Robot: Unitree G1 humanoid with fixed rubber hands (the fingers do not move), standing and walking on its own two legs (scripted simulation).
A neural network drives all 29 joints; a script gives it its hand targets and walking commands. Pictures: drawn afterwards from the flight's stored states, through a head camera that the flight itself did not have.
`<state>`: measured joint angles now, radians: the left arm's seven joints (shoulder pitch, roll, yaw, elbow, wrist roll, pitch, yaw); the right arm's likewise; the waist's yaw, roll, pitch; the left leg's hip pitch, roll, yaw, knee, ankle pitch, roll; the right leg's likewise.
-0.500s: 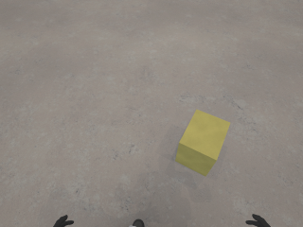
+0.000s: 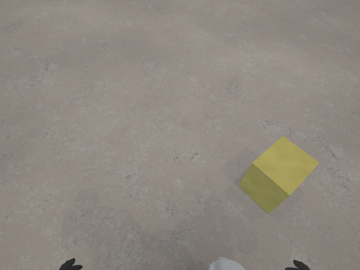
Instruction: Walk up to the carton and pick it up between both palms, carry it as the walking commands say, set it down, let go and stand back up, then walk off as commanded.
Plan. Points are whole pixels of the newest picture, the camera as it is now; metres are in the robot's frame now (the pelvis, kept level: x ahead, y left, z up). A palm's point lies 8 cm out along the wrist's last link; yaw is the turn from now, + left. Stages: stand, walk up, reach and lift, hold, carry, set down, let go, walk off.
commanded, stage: walk off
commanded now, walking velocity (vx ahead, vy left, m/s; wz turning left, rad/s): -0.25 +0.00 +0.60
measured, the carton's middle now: (275, 175) +0.64 -0.58 -0.62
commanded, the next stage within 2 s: stand in 0.30 s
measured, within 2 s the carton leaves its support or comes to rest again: neither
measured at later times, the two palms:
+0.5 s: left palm out of the picture -0.10 +0.25 -0.09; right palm out of the picture +0.04 -0.29 -0.12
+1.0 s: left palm out of the picture -0.22 +0.21 -0.12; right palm out of the picture -0.04 -0.25 -0.11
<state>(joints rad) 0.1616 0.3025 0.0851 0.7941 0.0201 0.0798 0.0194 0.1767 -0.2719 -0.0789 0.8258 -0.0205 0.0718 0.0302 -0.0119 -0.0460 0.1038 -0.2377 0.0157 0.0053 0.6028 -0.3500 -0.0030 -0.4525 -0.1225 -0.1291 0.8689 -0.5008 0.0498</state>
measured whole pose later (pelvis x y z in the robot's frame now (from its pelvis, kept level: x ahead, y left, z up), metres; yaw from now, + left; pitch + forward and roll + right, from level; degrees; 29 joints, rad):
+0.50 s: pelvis -0.12 -0.04 +0.01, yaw +14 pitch +1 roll +1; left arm 0.23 0.26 0.05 0.79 0.03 0.06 0.03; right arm 0.18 -0.30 -0.08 0.83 -0.03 0.08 0.00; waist -0.01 0.05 0.05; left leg -0.51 -0.11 -0.18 0.81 -0.37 -0.04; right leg -0.20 -0.01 -0.02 0.50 -0.31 -0.03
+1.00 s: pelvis -0.17 -0.03 +0.02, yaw +17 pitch -1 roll +0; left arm 0.30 0.22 0.03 0.97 0.02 0.01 0.01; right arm 0.21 -0.21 -0.01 1.01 -0.01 0.00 -0.03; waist 0.03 -0.03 0.02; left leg -0.08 -0.03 -0.01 0.35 -0.25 0.02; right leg -0.17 -0.04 -0.06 0.38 -0.19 0.01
